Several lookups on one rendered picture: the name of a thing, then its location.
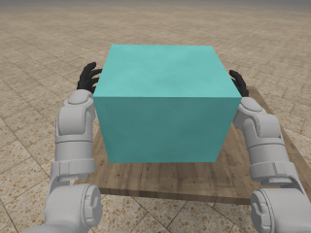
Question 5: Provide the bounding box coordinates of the right robot hand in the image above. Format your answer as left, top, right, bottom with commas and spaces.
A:
229, 70, 249, 97

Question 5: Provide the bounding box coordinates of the left robot hand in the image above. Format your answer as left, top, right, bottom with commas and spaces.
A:
77, 61, 103, 95

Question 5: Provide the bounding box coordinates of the robot left forearm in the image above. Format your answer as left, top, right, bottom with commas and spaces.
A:
44, 89, 96, 223

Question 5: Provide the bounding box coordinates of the robot right forearm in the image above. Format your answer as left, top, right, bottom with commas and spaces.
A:
232, 97, 311, 207

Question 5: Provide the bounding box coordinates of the table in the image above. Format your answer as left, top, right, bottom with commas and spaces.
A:
73, 85, 311, 206

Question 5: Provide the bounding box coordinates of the robot right upper arm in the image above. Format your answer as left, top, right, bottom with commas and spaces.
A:
251, 188, 311, 233

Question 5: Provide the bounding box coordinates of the carton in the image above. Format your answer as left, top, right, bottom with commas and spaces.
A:
92, 44, 242, 163

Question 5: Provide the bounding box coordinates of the robot left upper arm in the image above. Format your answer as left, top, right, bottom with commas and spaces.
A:
22, 183, 103, 233

